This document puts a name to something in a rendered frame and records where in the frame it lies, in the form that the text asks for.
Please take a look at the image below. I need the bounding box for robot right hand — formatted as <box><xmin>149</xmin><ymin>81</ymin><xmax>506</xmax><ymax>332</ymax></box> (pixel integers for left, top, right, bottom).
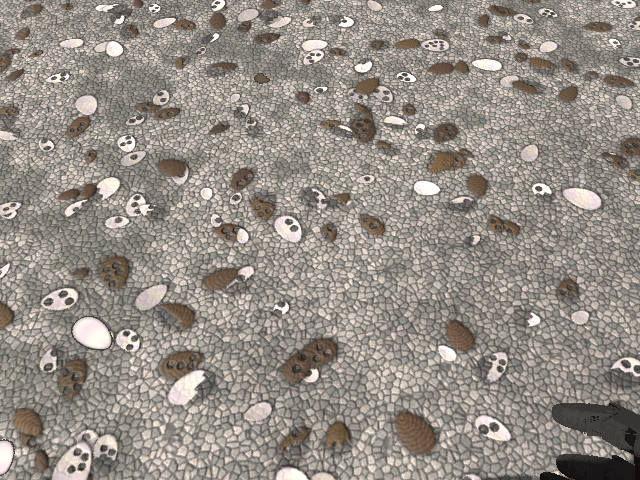
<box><xmin>540</xmin><ymin>402</ymin><xmax>640</xmax><ymax>480</ymax></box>

